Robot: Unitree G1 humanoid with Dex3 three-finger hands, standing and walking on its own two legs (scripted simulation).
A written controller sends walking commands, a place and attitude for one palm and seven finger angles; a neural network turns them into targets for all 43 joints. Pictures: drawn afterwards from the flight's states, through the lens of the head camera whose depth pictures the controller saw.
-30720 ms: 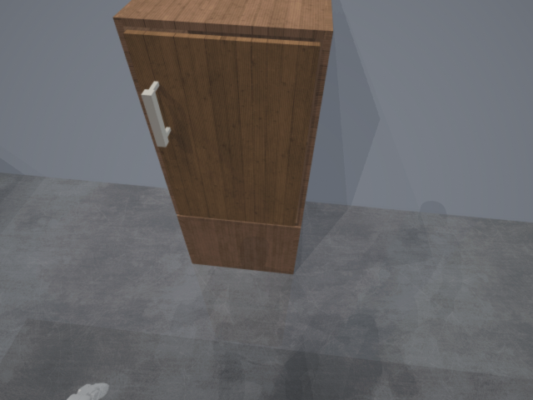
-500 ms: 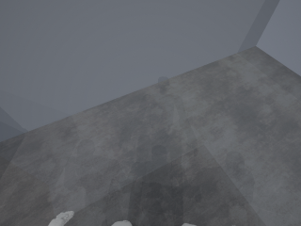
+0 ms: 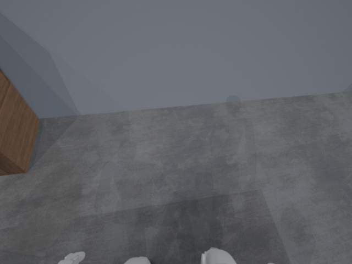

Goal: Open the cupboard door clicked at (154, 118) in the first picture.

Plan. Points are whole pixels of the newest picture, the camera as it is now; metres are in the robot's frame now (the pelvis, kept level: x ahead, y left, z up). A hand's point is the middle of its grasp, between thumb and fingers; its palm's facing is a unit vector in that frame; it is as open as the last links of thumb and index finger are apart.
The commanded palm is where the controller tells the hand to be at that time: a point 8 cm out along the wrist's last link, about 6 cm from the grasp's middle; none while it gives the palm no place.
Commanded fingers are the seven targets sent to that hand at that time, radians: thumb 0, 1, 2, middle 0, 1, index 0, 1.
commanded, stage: turn to face it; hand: left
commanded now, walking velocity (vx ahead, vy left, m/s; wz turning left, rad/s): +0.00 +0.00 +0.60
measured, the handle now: out of the picture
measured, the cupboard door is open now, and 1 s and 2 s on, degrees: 49 49 49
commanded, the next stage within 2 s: take the last steps up to it in 1.60 s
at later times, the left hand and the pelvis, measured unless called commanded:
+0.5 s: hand out of the picture -0.01 +0.18 -0.18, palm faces +0.34 -0.92 -0.21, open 7.4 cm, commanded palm none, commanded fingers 0.00 0.90 0.90 -0.20 -0.30 -0.20 -0.30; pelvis +0.00 -0.02 -0.01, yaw +20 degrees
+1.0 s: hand out of the picture -0.05 +0.17 -0.15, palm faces +0.59 -0.76 -0.27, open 7.4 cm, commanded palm none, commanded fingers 0.00 0.90 0.90 -0.20 -0.30 -0.20 -0.30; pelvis +0.01 -0.05 +0.00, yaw +38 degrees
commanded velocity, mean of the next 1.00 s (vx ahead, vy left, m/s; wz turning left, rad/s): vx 0.00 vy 0.00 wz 0.60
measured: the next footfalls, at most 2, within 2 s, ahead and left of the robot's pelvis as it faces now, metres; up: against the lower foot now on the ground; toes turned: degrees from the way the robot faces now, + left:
right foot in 0.18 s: +0.05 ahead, -0.16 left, +0.00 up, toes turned +6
left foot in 0.50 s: +0.01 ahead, +0.10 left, +0.00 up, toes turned +24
